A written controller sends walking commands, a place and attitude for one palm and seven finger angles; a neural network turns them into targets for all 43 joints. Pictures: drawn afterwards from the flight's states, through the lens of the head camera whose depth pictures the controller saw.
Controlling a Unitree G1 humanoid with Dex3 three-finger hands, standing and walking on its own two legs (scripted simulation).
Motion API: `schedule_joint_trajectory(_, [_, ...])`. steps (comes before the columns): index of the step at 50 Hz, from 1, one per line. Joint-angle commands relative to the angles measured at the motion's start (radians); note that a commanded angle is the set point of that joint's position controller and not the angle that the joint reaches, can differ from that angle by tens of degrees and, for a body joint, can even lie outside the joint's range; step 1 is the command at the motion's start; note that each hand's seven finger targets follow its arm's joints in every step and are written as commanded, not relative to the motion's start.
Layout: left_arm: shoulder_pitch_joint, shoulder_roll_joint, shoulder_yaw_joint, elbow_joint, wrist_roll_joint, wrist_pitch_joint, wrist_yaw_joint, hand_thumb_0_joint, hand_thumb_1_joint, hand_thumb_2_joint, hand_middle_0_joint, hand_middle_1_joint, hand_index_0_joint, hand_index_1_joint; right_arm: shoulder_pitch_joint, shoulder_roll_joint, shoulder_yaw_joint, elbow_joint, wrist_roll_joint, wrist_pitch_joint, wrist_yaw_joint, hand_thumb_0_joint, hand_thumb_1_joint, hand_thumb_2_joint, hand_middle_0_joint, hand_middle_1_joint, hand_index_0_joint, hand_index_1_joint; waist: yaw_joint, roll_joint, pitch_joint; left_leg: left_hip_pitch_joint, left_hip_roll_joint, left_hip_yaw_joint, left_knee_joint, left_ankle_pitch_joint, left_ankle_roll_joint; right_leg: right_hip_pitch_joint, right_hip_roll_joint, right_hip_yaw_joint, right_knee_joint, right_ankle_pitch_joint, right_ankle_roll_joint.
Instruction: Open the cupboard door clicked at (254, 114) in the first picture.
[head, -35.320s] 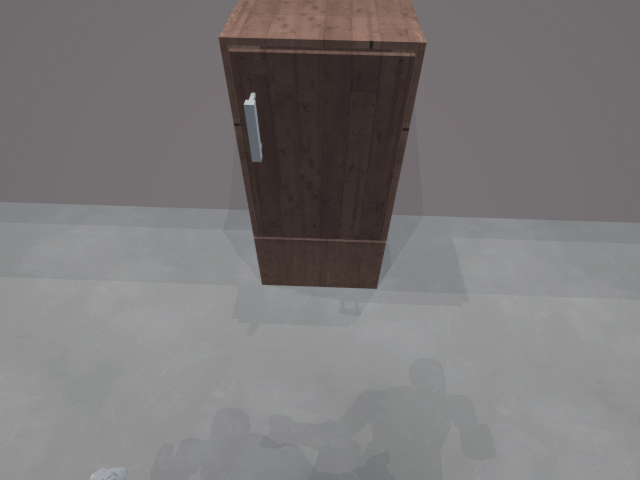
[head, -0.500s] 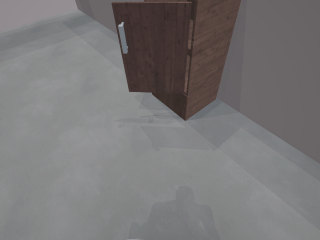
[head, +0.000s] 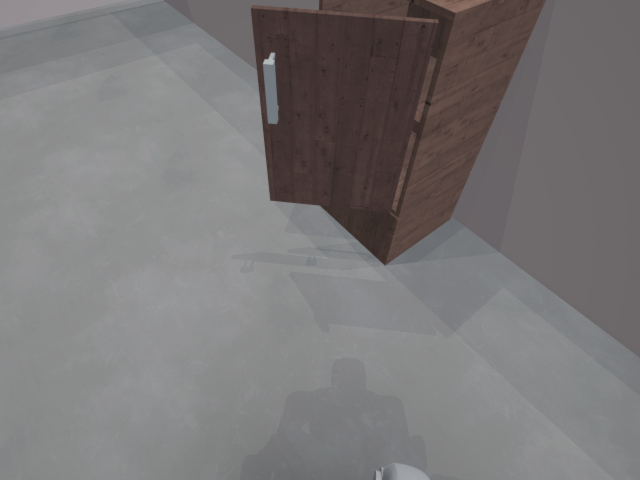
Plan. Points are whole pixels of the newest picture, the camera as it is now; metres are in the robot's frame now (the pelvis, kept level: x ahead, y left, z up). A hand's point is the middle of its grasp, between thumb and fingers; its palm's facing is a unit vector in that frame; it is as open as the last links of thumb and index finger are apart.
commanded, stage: take the last steps up to it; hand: left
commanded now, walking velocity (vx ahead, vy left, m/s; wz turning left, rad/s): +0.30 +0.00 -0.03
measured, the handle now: (272, 88) +0.95 +0.20 -0.04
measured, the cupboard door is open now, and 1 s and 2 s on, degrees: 45 45 45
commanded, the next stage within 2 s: come to a stop and stand still in 0.82 s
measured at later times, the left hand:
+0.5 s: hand (229, 418) +0.22 +0.16 -0.16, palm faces +0.07 -0.97 -0.22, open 7.1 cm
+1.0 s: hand (235, 308) +0.41 +0.19 -0.17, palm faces +0.02 -0.98 -0.22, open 7.3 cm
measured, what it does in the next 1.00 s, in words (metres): walks ahead: right foot, then left foot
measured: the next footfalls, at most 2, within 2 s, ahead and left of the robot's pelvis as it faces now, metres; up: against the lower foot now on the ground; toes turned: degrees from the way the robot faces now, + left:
right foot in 0.26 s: +0.18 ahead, -0.14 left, +0.00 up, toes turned -8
left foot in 0.66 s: +0.42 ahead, +0.11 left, +0.00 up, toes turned +4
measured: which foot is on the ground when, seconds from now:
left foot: down 0.00-0.28, up 0.30-0.64, down 0.66-1.00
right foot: up 0.00-0.24, down 0.26-0.66, up 0.68-0.98, down 1.00-1.00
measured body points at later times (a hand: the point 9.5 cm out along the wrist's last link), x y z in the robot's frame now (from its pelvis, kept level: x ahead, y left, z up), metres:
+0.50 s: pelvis +0.18 -0.03 +0.01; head +0.20 -0.04 +0.46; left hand +0.22 +0.21 -0.14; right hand +0.18 -0.27 -0.15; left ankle +0.21 +0.10 -0.69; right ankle +0.14 -0.14 -0.74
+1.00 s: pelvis +0.35 +0.00 +0.00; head +0.37 +0.00 +0.45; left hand +0.41 +0.24 -0.15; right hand +0.36 -0.23 -0.16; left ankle +0.33 +0.11 -0.74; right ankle +0.39 -0.12 -0.73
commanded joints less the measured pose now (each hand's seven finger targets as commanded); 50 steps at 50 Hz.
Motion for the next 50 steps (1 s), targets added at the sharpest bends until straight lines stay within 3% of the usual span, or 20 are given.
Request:
schedule_joint_trajectory(1, [-0.004,0.019,0.008,-0.081,-0.003,-0.011,-0.007,0.0,0.9,0.9,-0.2,-0.3,-0.2,-0.3,0.144,-0.115,-0.015,0.007,-0.006,-0.008,0.001,0.0,-0.9,-0.9,0.2,0.3,0.2,0.3,-0.027,0.078,-0.025,0.075,0.301,-0.238,-0.334,-0.067,0.112,-0.036,-0.037,0.038,-0.162,0.083,0.009])
schedule_joint_trajectory(8, [-0.168,0.051,0.005,-0.151,-0.004,-0.014,-0.013,0.0,0.9,0.9,-0.2,-0.3,-0.2,-0.3,0.189,-0.138,-0.015,0.032,-0.012,0.006,0.011,0.0,-0.9,-0.9,0.2,0.3,0.2,0.3,-0.054,0.085,0.027,0.089,0.292,-0.217,-0.315,-0.117,0.109,0.079,0.002,-0.005,-0.455,0.077,0.01])
schedule_joint_trajectory(11, [-0.099,0.076,0.01,-0.13,-0.004,-0.028,-0.011,0.0,0.9,0.9,-0.2,-0.3,-0.2,-0.3,0.189,-0.135,-0.011,0.047,-0.01,0.012,0.013,0.0,-0.9,-0.9,0.2,0.3,0.2,0.3,-0.015,0.042,-0.02,0.069,0.235,-0.167,-0.156,-0.068,0.056,0.293,0.045,-0.042,-0.632,0.114,0.005])
schedule_joint_trajectory(12, [-0.023,0.105,0.019,-0.103,-0.004,-0.035,-0.007,0.0,0.9,0.9,-0.2,-0.3,-0.2,-0.3,0.182,-0.119,-0.006,0.048,-0.003,0.01,0.015,0.0,-0.9,-0.9,0.2,0.3,0.2,0.3,0.017,0.005,-0.054,0.001,0.172,-0.111,-0.041,-0.075,0.019,0.441,0.028,-0.004,-0.682,0.117,-0.014])
schedule_joint_trajectory(14, [0.187,0.259,0.049,-0.044,-0.009,-0.047,0.007,0.0,0.9,0.9,-0.2,-0.3,-0.2,-0.3,0.156,-0.074,0.003,0.006,0.006,0.013,0.028,0.0,-0.9,-0.9,0.2,0.3,0.2,0.3,0.084,-0.266,-0.094,-0.361,-0.003,0.012,0.427,-0.409,-0.06,0.736,-0.319,0.452,-0.869,0.095,-0.185])
schedule_joint_trajectory(15, [0.189,0.235,0.049,-0.043,-0.017,-0.056,0.018,0.0,0.9,0.9,-0.2,-0.3,-0.2,-0.3,0.099,-0.111,-0.006,0.001,0.004,0.02,0.025,0.0,-0.9,-0.9,0.2,0.3,0.2,0.3,0.094,-0.275,-0.079,-0.389,0.048,-0.118,0.591,-0.402,-0.052,0.648,-0.342,0.508,-0.914,0.09,-0.22])
schedule_joint_trajectory(17, [0.082,0.159,0.027,-0.07,-0.019,-0.056,0.025,0.0,0.9,0.9,-0.2,-0.3,-0.2,-0.3,0.047,-0.091,-0.011,-0.003,0.004,0.022,0.025,0.0,-0.9,-0.9,0.2,0.3,0.2,0.3,0.039,-0.1,-0.013,-0.417,0.1,-0.177,0.651,-0.242,-0.064,0.55,-0.29,0.355,-0.924,0.156,-0.207])
schedule_joint_trajectory(20, [0.036,0.104,0.014,-0.07,-0.016,-0.075,0.025,0.0,0.9,0.9,-0.2,-0.3,-0.2,-0.3,0.105,-0.04,-0.004,0.027,-0.002,0.039,0.034,0.0,-0.9,-0.9,0.2,0.3,0.2,0.3,-0.024,-0.089,-0.036,-0.301,0.113,-0.143,0.528,-0.132,-0.089,0.453,-0.209,0.127,-0.933,0.322,-0.156])
schedule_joint_trajectory(27, [0.064,0.152,0.017,-0.015,-0.011,-0.078,0.015,0.0,0.9,0.9,-0.2,-0.3,-0.2,-0.3,0.009,-0.029,-0.002,-0.018,-0.001,0.033,0.058,0.0,-0.9,-0.9,0.2,0.3,0.2,0.3,-0.012,-0.105,0.0,-0.171,0.062,-0.064,0.187,-0.04,-0.086,0.409,-0.183,0.065,-0.917,0.249,-0.14])
schedule_joint_trajectory(30, [0.053,0.157,0.017,-0.002,-0.015,-0.066,0.015,0.0,0.9,0.9,-0.2,-0.3,-0.2,-0.3,0.07,-0.062,-0.006,0.0,-0.005,0.02,0.051,0.0,-0.9,-0.9,0.2,0.3,0.2,0.3,-0.062,-0.074,0.001,0.048,0.02,-0.022,0.036,0.018,-0.072,0.318,-0.143,0.029,-0.804,0.237,-0.1])
schedule_joint_trajectory(31, [0.05,0.141,0.013,-0.007,-0.016,-0.061,0.013,0.0,0.9,0.9,-0.2,-0.3,-0.2,-0.3,0.162,-0.108,-0.015,0.028,-0.008,0.012,0.043,0.0,-0.9,-0.9,0.2,0.3,0.2,0.3,-0.104,0.013,-0.044,0.212,0.037,-0.057,-0.009,0.008,-0.056,0.249,-0.104,0.001,-0.639,0.273,-0.078])
schedule_joint_trajectory(32, [0.075,0.098,0.007,-0.028,-0.02,-0.057,0.009,0.0,0.9,0.9,-0.2,-0.3,-0.2,-0.3,0.285,-0.208,-0.037,0.054,-0.019,0.006,0.028,0.0,-0.9,-0.9,0.2,0.3,0.2,0.3,-0.144,0.207,-0.13,0.388,0.237,-0.308,-0.051,0.03,0.022,0.089,0.004,-0.074,-0.375,0.088,-0.029])
schedule_joint_trajectory(33, [0.048,0.071,-0.005,-0.065,-0.024,-0.06,0.007,0.0,0.9,0.9,-0.2,-0.3,-0.2,-0.3,0.376,-0.28,-0.05,0.061,-0.018,0.013,0.012,0.0,-0.9,-0.9,0.2,0.3,0.2,0.3,-0.168,0.315,-0.179,0.464,0.416,-0.563,-0.153,0.109,0.132,-0.06,0.092,-0.079,-0.099,-0.269,-0.005])
schedule_joint_trajectory(34, [-0.009,0.088,-0.008,-0.086,-0.017,-0.056,0.014,0.0,0.9,0.9,-0.2,-0.3,-0.2,-0.3,0.344,-0.274,-0.044,0.055,-0.014,0.021,0.007,0.0,-0.9,-0.9,0.2,0.3,0.2,0.3,-0.156,0.205,-0.138,0.35,0.451,-0.58,-0.175,0.031,0.166,-0.09,0.06,0.007,0.058,-0.282,-0.024])
schedule_joint_trajectory(37, [-0.006,0.066,-0.002,-0.056,-0.011,-0.042,0.002,0.0,0.9,0.9,-0.2,-0.3,-0.2,-0.3,0.15,-0.155,-0.01,0.001,-0.007,0.009,-0.001,0.0,-0.9,-0.9,0.2,0.3,0.2,0.3,-0.068,0.154,-0.028,0.111,0.354,-0.395,-0.252,-0.035,0.113,-0.078,-0.021,0.065,0.075,-0.079,-0.01])
schedule_joint_trajectory(40, [0.042,0.036,-0.009,-0.04,-0.01,-0.023,-0.001,0.0,0.9,0.9,-0.2,-0.3,-0.2,-0.3,0.125,-0.134,0.004,0.006,-0.003,-0.004,-0.005,0.0,-0.9,-0.9,0.2,0.3,0.2,0.3,-0.028,0.133,-0.064,0.078,0.295,-0.242,-0.245,0.164,0.094,0.031,-0.017,0.04,-0.091,-0.027,0.006])
schedule_joint_trajectory(45, [-0.015,0.022,-0.014,-0.065,-0.009,-0.017,0.0,0.0,0.9,0.9,-0.2,-0.3,-0.2,-0.3,0.116,-0.142,-0.005,0.02,-0.008,0.012,0.0,0.0,-0.9,-0.9,0.2,0.3,0.2,0.3,-0.031,0.113,-0.035,0.025,0.276,-0.207,-0.235,0.068,0.105,0.177,0.02,-0.015,-0.403,-0.001,0.013])
schedule_joint_trajectory(48, [0.025,0.039,-0.015,-0.045,-0.009,-0.016,0.009,0.0,0.9,0.9,-0.2,-0.3,-0.2,-0.3,0.087,-0.12,0.003,0.029,0.001,0.03,-0.004,0.0,-0.9,-0.9,0.2,0.3,0.2,0.3,0.006,0.082,-0.021,-0.043,0.206,-0.163,-0.111,0.062,0.043,0.355,0.052,-0.025,-0.613,0.139,0.02])
schedule_joint_trajectory(49, [0.057,0.078,-0.013,-0.034,-0.01,-0.027,0.018,0.0,0.9,0.9,-0.2,-0.3,-0.2,-0.3,0.081,-0.089,0.013,0.033,0.007,0.029,-0.004,0.0,-0.9,-0.9,0.2,0.3,0.2,0.3,0.023,0.001,-0.026,-0.056,0.14,-0.122,-0.029,0.069,-0.016,0.412,0.005,0.059,-0.718,0.292,0.013])
schedule_joint_trajectory(50, [0.057,0.132,-0.015,-0.027,-0.014,-0.035,0.027,0.0,0.9,0.9,-0.2,-0.3,-0.2,-0.3,0.11,-0.061,0.021,0.034,0.014,0.036,-0.001,0.0,-0.9,-0.9,0.2,0.3,0.2,0.3,-0.002,-0.101,-0.043,-0.085,0.071,-0.089,0.005,-0.075,-0.068,0.438,-0.128,0.203,-0.773,0.473,-0.035])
